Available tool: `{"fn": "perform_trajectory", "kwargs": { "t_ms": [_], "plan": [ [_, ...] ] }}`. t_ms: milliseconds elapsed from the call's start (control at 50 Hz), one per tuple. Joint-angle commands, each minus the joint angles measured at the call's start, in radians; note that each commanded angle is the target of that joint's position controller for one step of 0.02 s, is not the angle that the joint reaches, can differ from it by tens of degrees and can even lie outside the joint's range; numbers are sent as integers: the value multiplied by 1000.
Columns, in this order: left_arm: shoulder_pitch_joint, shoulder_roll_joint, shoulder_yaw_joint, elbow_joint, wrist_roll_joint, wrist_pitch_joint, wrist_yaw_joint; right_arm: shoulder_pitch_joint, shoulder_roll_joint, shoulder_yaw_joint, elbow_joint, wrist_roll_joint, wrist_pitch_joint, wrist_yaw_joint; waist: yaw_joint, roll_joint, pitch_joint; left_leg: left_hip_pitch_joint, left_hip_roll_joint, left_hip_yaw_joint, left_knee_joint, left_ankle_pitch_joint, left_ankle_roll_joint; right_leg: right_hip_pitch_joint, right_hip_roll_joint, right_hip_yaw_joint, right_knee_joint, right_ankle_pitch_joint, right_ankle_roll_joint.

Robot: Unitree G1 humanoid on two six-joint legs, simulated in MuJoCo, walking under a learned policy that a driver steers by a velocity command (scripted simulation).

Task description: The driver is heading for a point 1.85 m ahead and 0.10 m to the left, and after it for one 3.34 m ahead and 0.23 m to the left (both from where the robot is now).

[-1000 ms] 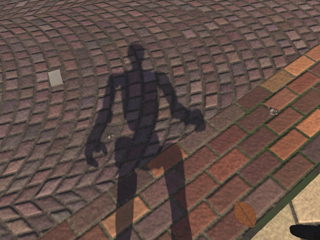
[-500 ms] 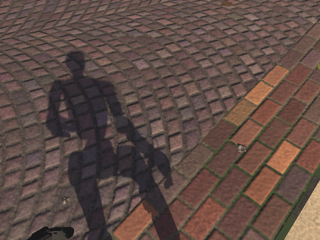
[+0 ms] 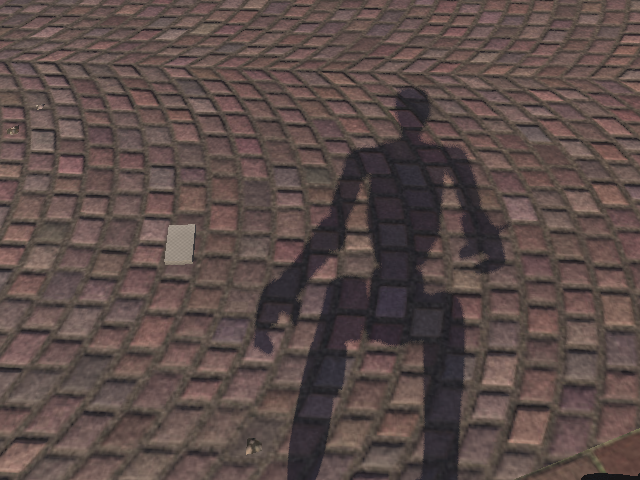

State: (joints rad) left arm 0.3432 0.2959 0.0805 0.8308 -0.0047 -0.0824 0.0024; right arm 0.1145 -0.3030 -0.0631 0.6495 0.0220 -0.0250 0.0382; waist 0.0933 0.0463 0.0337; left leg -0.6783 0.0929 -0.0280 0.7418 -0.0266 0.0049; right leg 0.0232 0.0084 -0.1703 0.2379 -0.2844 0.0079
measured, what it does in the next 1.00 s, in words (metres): walks ahead: left foot, then right foot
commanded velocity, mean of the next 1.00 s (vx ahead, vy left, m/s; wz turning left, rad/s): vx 0.50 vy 0.00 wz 0.09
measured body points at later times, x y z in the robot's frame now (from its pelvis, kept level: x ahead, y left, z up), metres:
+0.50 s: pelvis +0.28 +0.06 +0.00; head +0.31 +0.08 +0.45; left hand +0.42 +0.35 -0.09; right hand +0.41 -0.21 -0.10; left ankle +0.20 +0.13 -0.74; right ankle +0.50 -0.06 -0.69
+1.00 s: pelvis +0.58 +0.06 +0.01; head +0.61 +0.04 +0.46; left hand +0.59 +0.35 -0.10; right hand +0.81 -0.17 -0.08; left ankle +0.75 +0.25 -0.69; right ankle +0.52 -0.02 -0.74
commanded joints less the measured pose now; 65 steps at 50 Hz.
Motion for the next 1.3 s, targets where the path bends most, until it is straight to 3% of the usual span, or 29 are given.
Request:
{"fn": "perform_trajectory", "kwargs": {
  "t_ms": [20,80,120,140,160,180,200,240,320,420,540,580,620,640,660,680,700,720,760,840,940,1040,1100,1120,1140,1160,1180,1220,1300],
  "plan": [
    [-52,177,40,-57,-16,-7,5,-96,-34,-1,-103,2,-11,18,-26,-99,42,31,-10,34,-83,5,33,-12,-283,67,-60,419,-141],
    [-45,221,53,-49,-27,14,11,-48,-82,-25,-115,-6,-2,22,-82,-134,-20,177,-94,113,-112,-143,93,49,-285,8,126,836,-109],
    [-41,203,42,-56,-24,23,20,241,-178,-81,-41,-1,9,4,-237,-94,-172,615,-158,104,-186,-94,163,-125,-227,-42,531,858,-54],
    [40,91,2,-104,25,11,12,308,-299,-107,-30,6,13,-17,-190,160,-272,1001,103,-335,-192,-117,302,-549,-113,-36,920,127,9],
    [22,74,-19,-132,19,-24,-1,307,-294,-93,-67,8,-2,-11,-183,183,-448,1127,252,-814,-387,-340,436,-754,28,193,1126,-334,24],
    [-104,162,5,-154,-26,-44,-12,296,-215,-68,-58,-2,-16,-4,-228,68,-346,1061,223,-709,-442,-366,364,-853,-31,269,1153,-252,3],
    [-148,154,0,-172,-35,-56,-13,253,-187,-59,-50,-4,-25,-5,-201,41,-217,918,187,-581,-449,-311,328,-865,-67,252,1086,-162,-13],
    [-129,150,6,-152,8,-50,3,132,-134,-39,-69,-14,-28,-10,-111,-22,-102,647,111,-404,-472,-102,283,-732,-129,254,932,-50,-2],
    [-120,113,0,-150,23,-15,3,107,-136,-40,-64,-18,-37,-28,-70,3,-74,452,56,-289,-517,85,293,-627,-119,230,790,41,51],
    [-280,48,-30,-174,13,-20,-15,175,-132,-34,-10,-10,-38,-46,-143,32,-38,425,4,-170,-524,4,221,-559,-78,205,423,396,62],
    [-392,88,-27,-221,-9,-29,-45,271,-158,-37,69,-12,-38,-40,-192,32,27,652,129,-212,-483,24,207,-657,-71,207,301,318,-24],
    [-362,95,-24,-223,-11,-28,-53,267,-166,-41,84,-12,-30,-44,-170,40,23,722,147,-194,-439,156,185,-643,-57,194,285,222,-60],
    [-206,132,-1,-183,-6,-27,-51,226,-170,-39,79,-15,-21,-50,-80,31,-81,723,93,-111,-254,510,146,-409,13,133,249,209,-109],
    [-62,176,18,-151,-2,-24,-46,222,-149,-27,63,-25,-18,-57,-17,-6,-198,627,47,-57,-49,511,111,-169,-31,204,274,269,-154],
    [43,275,42,-149,4,-21,-44,313,-88,-5,30,-39,-34,-56,-33,-194,-338,283,-82,7,315,145,32,197,-245,599,265,230,-300],
    [90,231,36,-125,-23,-14,-50,318,-69,5,33,-36,-53,-50,-21,-334,-378,22,-188,-43,521,-494,-10,345,-344,952,95,17,-386],
    [54,171,16,-136,-29,-9,-45,233,-141,-8,14,-8,-73,-36,0,-222,-265,-91,-121,-114,579,-470,5,285,-331,910,56,-131,-336],
    [1,150,10,-153,-14,-3,-39,141,-142,-6,-9,5,-86,-29,-2,-136,-157,-104,-80,-96,548,-395,16,157,-293,788,43,-101,-303],
    [-62,123,-2,-169,4,2,-34,92,-130,-11,-23,-33,-94,-32,-56,-54,-52,-39,-24,-80,387,-299,12,-50,-223,645,5,95,-276],
    [-71,138,4,-173,-4,4,-15,110,-90,-6,-22,-43,-76,-39,-96,-112,-51,38,-26,-43,218,-238,-46,-171,-161,528,-26,327,-287],
    [1,166,16,-136,-19,20,11,-74,-43,12,-58,-36,-80,-36,-37,-121,-28,136,-82,-31,-111,68,-79,-258,-89,446,-11,332,-223],
    [70,156,18,-106,-27,43,22,-175,-71,1,-82,-18,-99,-18,-16,-134,-23,191,-117,-66,-264,74,-54,-155,-125,559,72,257,-198],
    [37,153,23,-114,-22,54,24,-80,-111,-20,-58,-14,-110,-21,-80,-170,-49,333,-114,-56,-322,-12,-3,-122,-132,606,175,344,-169],
    [20,126,13,-125,-18,53,20,22,-139,-35,-37,-24,-114,-28,-133,-157,-125,513,-77,-66,-338,-2,36,-161,-84,571,296,394,-140],
    [14,75,-7,-149,-1,49,15,179,-192,-51,-24,-38,-113,-39,-201,-68,-273,783,86,-214,-299,-58,102,-289,-25,494,557,256,-106],
    [164,7,-29,-171,-24,40,13,257,-253,-68,13,-40,-96,-36,-141,251,-393,1095,308,-646,-352,-228,269,-644,112,363,860,-273,-43],
    [161,106,-14,-149,-35,38,17,245,-165,-51,6,-15,-89,-31,-156,187,-331,1047,328,-745,-405,-435,258,-767,22,368,994,-295,-31],
    [-7,157,6,-169,-22,45,17,152,-93,-28,-2,-25,-79,-35,-166,18,-107,796,233,-459,-450,-299,184,-774,-44,320,1014,-128,-11],
    [-42,81,1,-200,-26,58,-1,102,-63,-19,33,-30,-85,-33,-111,71,-13,579,153,-206,-552,-80,180,-700,-115,278,908,-39,2]
  ]
}}
Keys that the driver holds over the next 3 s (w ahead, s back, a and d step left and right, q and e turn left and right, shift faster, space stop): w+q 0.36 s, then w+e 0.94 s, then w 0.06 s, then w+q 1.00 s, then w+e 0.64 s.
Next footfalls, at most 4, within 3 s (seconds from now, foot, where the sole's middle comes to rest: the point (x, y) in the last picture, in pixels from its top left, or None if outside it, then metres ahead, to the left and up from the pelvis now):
0.12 left None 0.24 0.13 -0.78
0.64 right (371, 433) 0.56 -0.02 -0.78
1.14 left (286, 316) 0.83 0.20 -0.78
1.60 right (417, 255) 1.04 -0.12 -0.78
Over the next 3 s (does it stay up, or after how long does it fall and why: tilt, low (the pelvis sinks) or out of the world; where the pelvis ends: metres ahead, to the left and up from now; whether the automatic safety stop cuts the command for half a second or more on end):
stays up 1.67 0.09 0.01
